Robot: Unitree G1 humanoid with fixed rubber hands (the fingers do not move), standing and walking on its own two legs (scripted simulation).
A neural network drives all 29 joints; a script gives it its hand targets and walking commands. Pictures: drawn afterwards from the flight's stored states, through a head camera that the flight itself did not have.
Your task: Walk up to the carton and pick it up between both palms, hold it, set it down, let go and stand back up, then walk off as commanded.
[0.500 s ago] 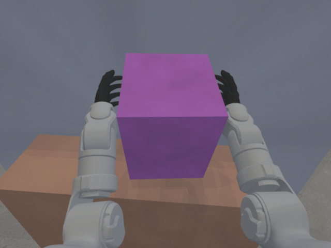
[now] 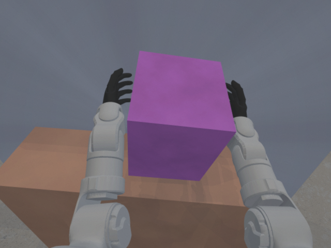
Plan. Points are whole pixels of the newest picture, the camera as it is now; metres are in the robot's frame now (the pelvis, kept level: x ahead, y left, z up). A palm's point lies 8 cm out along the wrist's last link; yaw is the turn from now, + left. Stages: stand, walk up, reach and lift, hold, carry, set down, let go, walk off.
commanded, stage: set down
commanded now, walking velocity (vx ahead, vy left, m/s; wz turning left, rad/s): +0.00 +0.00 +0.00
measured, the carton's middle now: (172, 121) +0.41 +0.02 +0.14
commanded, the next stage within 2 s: none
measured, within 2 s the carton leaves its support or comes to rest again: neither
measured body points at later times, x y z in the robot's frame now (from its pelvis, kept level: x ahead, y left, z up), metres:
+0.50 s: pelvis +0.01 -0.01 +0.00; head -0.02 +0.01 +0.45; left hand +0.41 +0.14 +0.19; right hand +0.42 -0.15 +0.16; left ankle -0.01 +0.10 -0.75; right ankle +0.03 -0.14 -0.75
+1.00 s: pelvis +0.02 -0.01 +0.00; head +0.01 +0.01 +0.45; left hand +0.42 +0.13 +0.16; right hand +0.44 -0.16 +0.14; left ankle -0.01 +0.10 -0.75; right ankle +0.03 -0.14 -0.75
